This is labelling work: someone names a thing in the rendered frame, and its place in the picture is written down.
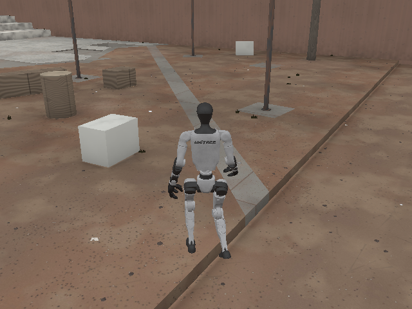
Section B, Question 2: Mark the robot left upper arm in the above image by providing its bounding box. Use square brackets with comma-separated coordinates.
[175, 131, 192, 167]

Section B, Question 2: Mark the robot right hand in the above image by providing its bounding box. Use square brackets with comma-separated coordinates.
[223, 167, 238, 176]

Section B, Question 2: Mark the humanoid robot torso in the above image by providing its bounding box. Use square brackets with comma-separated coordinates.
[191, 128, 220, 193]

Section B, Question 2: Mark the robot right thigh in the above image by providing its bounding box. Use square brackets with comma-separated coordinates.
[212, 179, 228, 219]

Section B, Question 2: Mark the left robot forearm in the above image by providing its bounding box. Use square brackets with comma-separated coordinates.
[169, 157, 182, 185]

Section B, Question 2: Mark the right robot forearm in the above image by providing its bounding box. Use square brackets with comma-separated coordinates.
[228, 156, 238, 172]

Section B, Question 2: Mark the robot right upper arm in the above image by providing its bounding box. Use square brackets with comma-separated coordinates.
[219, 130, 235, 165]

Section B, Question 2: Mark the robot left hand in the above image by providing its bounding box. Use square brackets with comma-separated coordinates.
[168, 183, 183, 199]

